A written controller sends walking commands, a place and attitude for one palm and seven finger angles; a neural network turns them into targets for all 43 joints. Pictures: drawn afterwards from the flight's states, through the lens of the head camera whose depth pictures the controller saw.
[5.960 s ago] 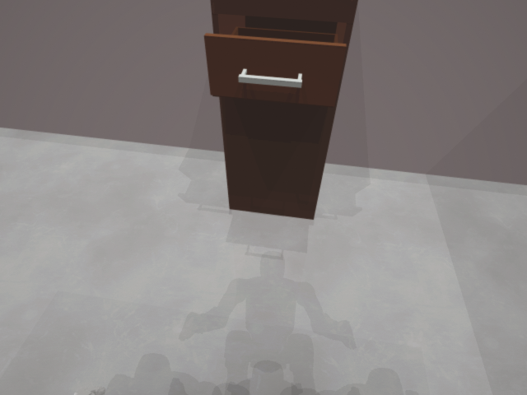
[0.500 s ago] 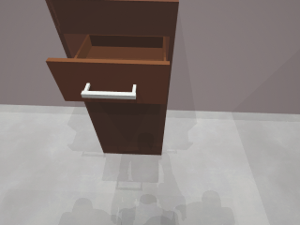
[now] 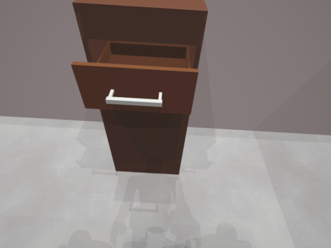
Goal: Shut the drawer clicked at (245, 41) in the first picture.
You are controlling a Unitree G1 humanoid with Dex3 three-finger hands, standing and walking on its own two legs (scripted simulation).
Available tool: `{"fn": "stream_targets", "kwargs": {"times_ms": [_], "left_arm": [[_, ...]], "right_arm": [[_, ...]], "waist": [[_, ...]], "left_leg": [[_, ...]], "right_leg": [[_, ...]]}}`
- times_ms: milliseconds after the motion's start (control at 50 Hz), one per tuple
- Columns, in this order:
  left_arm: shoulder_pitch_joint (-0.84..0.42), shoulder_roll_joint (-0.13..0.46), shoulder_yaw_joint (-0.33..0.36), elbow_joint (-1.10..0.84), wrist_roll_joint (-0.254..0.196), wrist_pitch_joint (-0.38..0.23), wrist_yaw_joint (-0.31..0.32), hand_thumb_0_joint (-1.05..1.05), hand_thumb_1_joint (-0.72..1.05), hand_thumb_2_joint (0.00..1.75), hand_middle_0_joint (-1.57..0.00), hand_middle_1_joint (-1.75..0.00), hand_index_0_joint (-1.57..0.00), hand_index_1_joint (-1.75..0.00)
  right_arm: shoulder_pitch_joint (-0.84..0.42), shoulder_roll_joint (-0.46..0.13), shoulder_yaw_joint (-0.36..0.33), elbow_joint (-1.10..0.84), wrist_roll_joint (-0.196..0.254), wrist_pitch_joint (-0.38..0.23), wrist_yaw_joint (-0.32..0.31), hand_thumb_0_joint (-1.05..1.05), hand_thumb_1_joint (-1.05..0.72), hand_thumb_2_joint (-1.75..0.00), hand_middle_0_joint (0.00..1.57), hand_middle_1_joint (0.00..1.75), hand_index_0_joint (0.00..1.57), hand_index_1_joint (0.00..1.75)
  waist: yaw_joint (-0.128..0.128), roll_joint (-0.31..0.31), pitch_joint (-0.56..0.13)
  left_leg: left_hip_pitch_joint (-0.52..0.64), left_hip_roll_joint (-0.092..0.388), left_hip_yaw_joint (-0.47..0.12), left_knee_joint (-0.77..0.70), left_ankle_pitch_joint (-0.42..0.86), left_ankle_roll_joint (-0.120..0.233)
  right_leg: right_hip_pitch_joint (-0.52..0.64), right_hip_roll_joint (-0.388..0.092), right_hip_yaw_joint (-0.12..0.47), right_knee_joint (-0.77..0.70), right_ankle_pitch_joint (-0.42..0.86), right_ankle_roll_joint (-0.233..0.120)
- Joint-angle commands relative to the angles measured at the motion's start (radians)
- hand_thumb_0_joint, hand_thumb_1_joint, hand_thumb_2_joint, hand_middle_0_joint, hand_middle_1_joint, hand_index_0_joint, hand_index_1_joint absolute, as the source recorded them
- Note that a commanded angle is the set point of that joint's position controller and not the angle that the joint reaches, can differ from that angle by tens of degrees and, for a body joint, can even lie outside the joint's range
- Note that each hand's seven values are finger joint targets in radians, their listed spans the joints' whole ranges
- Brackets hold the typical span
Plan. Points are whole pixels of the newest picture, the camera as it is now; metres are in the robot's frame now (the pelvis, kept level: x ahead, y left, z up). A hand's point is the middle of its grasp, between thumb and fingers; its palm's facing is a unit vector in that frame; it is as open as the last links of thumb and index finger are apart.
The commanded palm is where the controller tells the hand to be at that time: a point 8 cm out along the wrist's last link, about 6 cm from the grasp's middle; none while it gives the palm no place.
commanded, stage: shuffle to correct the standing spot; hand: left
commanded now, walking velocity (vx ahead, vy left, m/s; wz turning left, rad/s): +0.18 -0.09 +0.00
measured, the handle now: (135, 97) +0.54 +0.14 +0.06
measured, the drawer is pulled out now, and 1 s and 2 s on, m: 0.17 0.17 0.17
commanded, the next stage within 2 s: come to a stop and stand still in 0.82 s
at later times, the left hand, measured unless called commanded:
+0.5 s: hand out of the picture -0.04 +0.12 -0.19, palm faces +0.11 -0.99 -0.10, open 7.4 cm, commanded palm none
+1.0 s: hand out of the picture +0.13 +0.10 -0.16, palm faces +0.06 -0.98 -0.18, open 7.3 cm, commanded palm none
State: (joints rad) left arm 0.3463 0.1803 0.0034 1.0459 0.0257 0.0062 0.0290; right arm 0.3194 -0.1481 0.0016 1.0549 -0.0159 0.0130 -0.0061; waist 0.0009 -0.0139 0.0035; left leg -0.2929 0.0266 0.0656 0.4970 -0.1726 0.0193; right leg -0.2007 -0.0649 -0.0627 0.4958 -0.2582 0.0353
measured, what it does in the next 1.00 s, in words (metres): walks ahead: right foot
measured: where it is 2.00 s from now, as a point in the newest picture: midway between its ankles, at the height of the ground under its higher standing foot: outside the picture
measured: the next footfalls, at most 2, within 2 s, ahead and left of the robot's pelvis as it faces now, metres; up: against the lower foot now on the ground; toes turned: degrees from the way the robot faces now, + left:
right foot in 0.80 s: +0.17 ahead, -0.16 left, +0.00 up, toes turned -8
left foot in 1.14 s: +0.26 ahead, +0.03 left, +0.00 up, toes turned +5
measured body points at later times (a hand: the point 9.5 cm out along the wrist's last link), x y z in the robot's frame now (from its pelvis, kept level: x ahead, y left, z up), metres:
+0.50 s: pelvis +0.04 -0.02 -0.01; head +0.02 +0.01 +0.44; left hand -0.04 +0.18 -0.18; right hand +0.05 -0.24 -0.16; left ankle +0.07 +0.08 -0.74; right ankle +0.01 -0.14 -0.74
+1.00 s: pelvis +0.13 -0.07 +0.01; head +0.13 -0.07 +0.46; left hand +0.12 +0.15 -0.15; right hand +0.12 -0.29 -0.15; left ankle +0.14 +0.04 -0.67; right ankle +0.13 -0.16 -0.74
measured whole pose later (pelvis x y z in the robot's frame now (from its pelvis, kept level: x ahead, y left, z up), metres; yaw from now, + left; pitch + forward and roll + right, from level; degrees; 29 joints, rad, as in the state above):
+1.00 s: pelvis +0.13 -0.07 +0.01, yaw +0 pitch +0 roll +0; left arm 0.35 0.13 0.03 1.04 0.03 -0.05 0.02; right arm 0.31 -0.15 -0.03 1.08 -0.02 0.01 0.01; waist 0.00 0.01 -0.01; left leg -0.48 0.06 0.09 1.00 -0.34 0.02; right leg -0.19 -0.01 -0.15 0.41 -0.22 -0.05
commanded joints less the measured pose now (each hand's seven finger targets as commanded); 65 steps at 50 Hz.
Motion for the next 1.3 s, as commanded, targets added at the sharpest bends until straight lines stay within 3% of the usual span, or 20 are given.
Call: {"fn": "stream_targets", "kwargs": {"times_ms": [0, 220, 360, 420, 440, 480, 520, 640, 740, 760, 780, 800, 820, 840, 920, 1040, 1100, 1140, 1200, 1280], "left_arm": [[0.093, 0.06, 0.01, -0.022, -0.001, -0.013, 0.0, 0.0, 0.9, 0.9, -0.2, -0.3, -0.2, -0.3], [0.164, 0.026, 0.023, 0.0, 0.0, -0.023, -0.018, 0.0, 0.9, 0.9, -0.2, -0.3, -0.2, -0.3], [0.209, 0.083, 0.044, 0.025, -0.002, -0.041, -0.002, 0.0, 0.9, 0.9, -0.2, -0.3, -0.2, -0.3], [0.173, 0.064, 0.041, 0.023, 0.0, -0.042, -0.001, 0.0, 0.9, 0.9, -0.2, -0.3, -0.2, -0.3], [0.151, 0.045, 0.035, 0.018, -0.003, -0.038, -0.004, 0.0, 0.9, 0.9, -0.2, -0.3, -0.2, -0.3], [0.132, -0.021, 0.023, -0.011, -0.001, -0.038, -0.016, 0.0, 0.9, 0.9, -0.2, -0.3, -0.2, -0.3], [0.033, 0.001, 0.028, -0.059, 0.016, -0.031, -0.02, 0.0, 0.9, 0.9, -0.2, -0.3, -0.2, -0.3], [0.046, -0.059, 0.029, -0.047, 0.001, -0.026, -0.045, 0.0, 0.9, 0.9, -0.2, -0.3, -0.2, -0.3], [0.087, -0.025, 0.038, -0.022, 0.002, -0.038, -0.039, 0.0, 0.9, 0.9, -0.2, -0.3, -0.2, -0.3], [0.13, 0.012, 0.048, -0.009, 0.002, -0.045, -0.033, 0.0, 0.9, 0.9, -0.2, -0.3, -0.2, -0.3], [0.2, 0.095, 0.062, 0.008, 0.007, -0.054, -0.022, 0.0, 0.9, 0.9, -0.2, -0.3, -0.2, -0.3], [0.245, 0.168, 0.078, 0.006, -0.001, -0.048, -0.016, 0.0, 0.9, 0.9, -0.2, -0.3, -0.2, -0.3], [0.234, 0.156, 0.077, 0.002, -0.008, -0.042, -0.012, 0.0, 0.9, 0.9, -0.2, -0.3, -0.2, -0.3], [0.17, 0.123, 0.073, -0.008, -0.005, -0.053, -0.009, 0.0, 0.9, 0.9, -0.2, -0.3, -0.2, -0.3], [0.063, 0.048, 0.046, -0.034, -0.002, -0.073, 0.001, 0.0, 0.9, 0.9, -0.2, -0.3, -0.2, -0.3], [0.073, 0.064, 0.031, -0.014, -0.004, -0.054, 0.009, 0.0, 0.9, 0.9, -0.2, -0.3, -0.2, -0.3], [0.065, 0.064, 0.033, -0.017, -0.01, -0.033, 0.013, 0.0, 0.9, 0.9, -0.2, -0.3, -0.2, -0.3], [0.115, 0.008, 0.028, -0.03, -0.015, -0.012, 0.024, 0.0, 0.9, 0.9, -0.2, -0.3, -0.2, -0.3], [0.106, 0.011, 0.031, -0.015, -0.009, 0.019, 0.022, 0.0, 0.9, 0.9, -0.2, -0.3, -0.2, -0.3], [0.076, -0.002, 0.038, -0.031, -0.002, 0.029, 0.013, 0.0, 0.9, 0.9, -0.2, -0.3, -0.2, -0.3]], "right_arm": [[0.024, -0.134, -0.033, -0.04, -0.005, -0.018, -0.008, 0.0, -0.9, -0.9, 0.2, 0.3, 0.2, 0.3], [0.037, -0.118, -0.049, -0.031, -0.01, -0.024, -0.013, 0.0, -0.9, -0.9, 0.2, 0.3, 0.2, 0.3], [-0.03, -0.037, -0.035, -0.064, -0.006, -0.043, 0.001, 0.0, -0.9, -0.9, 0.2, 0.3, 0.2, 0.3], [0.019, -0.022, -0.031, -0.039, -0.002, -0.054, 0.004, 0.0, -0.9, -0.9, 0.2, 0.3, 0.2, 0.3], [0.078, -0.037, -0.032, -0.015, -0.001, -0.061, 0.0, 0.0, -0.9, -0.9, 0.2, 0.3, 0.2, 0.3], [0.221, -0.156, -0.059, 0.025, -0.012, -0.065, -0.018, 0.0, -0.9, -0.9, 0.2, 0.3, 0.2, 0.3], [0.232, -0.175, -0.066, 0.026, -0.014, -0.065, -0.027, 0.0, -0.9, -0.9, 0.2, 0.3, 0.2, 0.3], [0.059, -0.132, -0.054, -0.026, -0.016, -0.081, -0.025, 0.0, -0.9, -0.9, 0.2, 0.3, 0.2, 0.3], [0.056, -0.129, -0.06, -0.016, -0.015, -0.056, -0.017, 0.0, -0.9, -0.9, 0.2, 0.3, 0.2, 0.3], [0.059, -0.101, -0.055, -0.014, -0.01, -0.055, -0.012, 0.0, -0.9, -0.9, 0.2, 0.3, 0.2, 0.3], [0.062, -0.039, -0.04, -0.029, -0.002, -0.056, -0.006, 0.0, -0.9, -0.9, 0.2, 0.3, 0.2, 0.3], [0.016, -0.036, -0.037, -0.064, -0.001, -0.051, 0.0, 0.0, -0.9, -0.9, 0.2, 0.3, 0.2, 0.3], [-0.024, -0.054, -0.047, -0.078, -0.009, -0.042, 0.004, 0.0, -0.9, -0.9, 0.2, 0.3, 0.2, 0.3], [-0.014, -0.058, -0.05, -0.066, -0.012, -0.039, 0.008, 0.0, -0.9, -0.9, 0.2, 0.3, 0.2, 0.3], [0.018, -0.023, -0.042, -0.025, -0.01, -0.033, 0.02, 0.0, -0.9, -0.9, 0.2, 0.3, 0.2, 0.3], [-0.004, 0.015, -0.007, -0.013, 0.009, -0.027, -0.01, 0.0, -0.9, -0.9, 0.2, 0.3, 0.2, 0.3], [0.016, -0.059, -0.027, -0.024, 0.011, -0.027, -0.024, 0.0, -0.9, -0.9, 0.2, 0.3, 0.2, 0.3], [0.005, -0.14, -0.039, -0.05, 0.01, -0.029, -0.035, 0.0, -0.9, -0.9, 0.2, 0.3, 0.2, 0.3], [-0.063, -0.127, -0.04, -0.071, 0.004, -0.019, -0.048, 0.0, -0.9, -0.9, 0.2, 0.3, 0.2, 0.3], [-0.109, -0.144, -0.058, -0.108, -0.003, -0.011, -0.044, 0.0, -0.9, -0.9, 0.2, 0.3, 0.2, 0.3]], "waist": [[0.004, 0.01, 0.076], [0.004, 0.052, 0.1], [0.021, -0.188, 0.166], [-0.02, -0.093, 0.155], [-0.041, -0.025, 0.14], [-0.077, 0.259, 0.097], [-0.084, 0.244, 0.162], [-0.003, 0.134, 0.076], [0.029, 0.056, 0.023], [0.053, -0.001, 0.019], [0.082, -0.234, -0.006], [0.107, -0.343, -0.007], [0.1, -0.208, 0.04], [0.063, -0.255, 0.069], [-0.012, -0.085, 0.068], [0.006, -0.079, 0.02], [-0.009, -0.027, 0.001], [0.022, 0.156, -0.03], [0.019, 0.269, 0.007], [0.012, 0.11, -0.064]], "left_leg": [[-0.05, 0.087, -0.134, -0.187, -0.364, 0.019], [-0.07, 0.106, -0.155, -0.156, -0.427, 0.053], [-0.204, 0.0, 0.033, 0.226, -0.213, 0.022], [-0.019, 0.004, 0.052, 0.065, -0.167, 0.022], [0.078, 0.02, 0.013, -0.007, -0.148, 0.023], [0.236, 0.294, -0.378, -0.232, -0.221, 0.142], [0.164, 0.382, -0.473, -0.327, -0.274, 0.234], [-0.001, 0.251, -0.137, -0.301, -0.066, 0.168], [-0.055, 0.183, -0.072, -0.127, -0.188, 0.104], [-0.145, 0.133, -0.025, -0.024, -0.262, 0.073], [-0.321, 0.029, 0.072, 0.205, -0.369, 0.03], [-0.417, -0.008, 0.071, 0.447, -0.484, 0.026], [-0.435, 0.019, -0.002, 0.575, -0.431, 0.034], [-0.433, 0.044, -0.024, 0.643, -0.331, 0.037], [-0.29, 0.061, 0.008, 0.545, -0.155, 0.002], [-0.031, 0.003, 0.035, 0.105, -0.06, -0.043], [0.116, 0.056, -0.011, -0.061, 0.258, -0.027], [0.174, 0.251, -0.167, -0.066, 0.743, 0.09], [0.037, 0.291, -0.224, -0.207, 0.56, 0.187], [0.052, 0.288, -0.215, -0.196, 0.362, 0.213]], "right_leg": [[-0.073, -0.015, 0.045, -0.099, -0.21, -0.055], [-0.12, 0.018, 0.056, -0.052, -0.246, -0.09], [-0.071, -0.177, 0.331, -0.277, -0.288, -0.19], [-0.152, -0.122, 0.198, -0.174, -0.148, -0.173], [-0.209, -0.067, 0.135, -0.085, -0.149, -0.15], [-0.4, 0.07, -0.047, 0.259, -0.213, -0.078], [-0.489, 0.021, 0.021, 0.531, -0.289, -0.087], [-0.228, -0.01, -0.019, 0.312, -0.082, -0.057], [0.039, 0.053, -0.084, -0.007, 0.04, -0.047], [0.15, 0.01, -0.02, -0.061, 0.008, -0.056], [0.282, -0.176, 0.232, -0.161, -0.092, -0.114], [0.265, -0.339, 0.459, -0.303, -0.198, -0.208], [0.188, -0.352, 0.461, -0.343, -0.283, -0.247], [0.118, -0.309, 0.427, -0.358, -0.287, -0.223], [0.01, -0.206, 0.137, -0.31, 0.141, -0.209], [0.032, -0.167, 0.057, -0.163, 0.622, -0.192], [-0.013, -0.122, 0.052, -0.037, 0.457, -0.125], [-0.076, -0.024, -0.004, 0.029, 0.035, -0.049], [-0.067, 0.015, 0.014, 0.314, -0.302, -0.038], [-0.128, 0.026, 0.056, 0.465, -0.251, -0.032]]}}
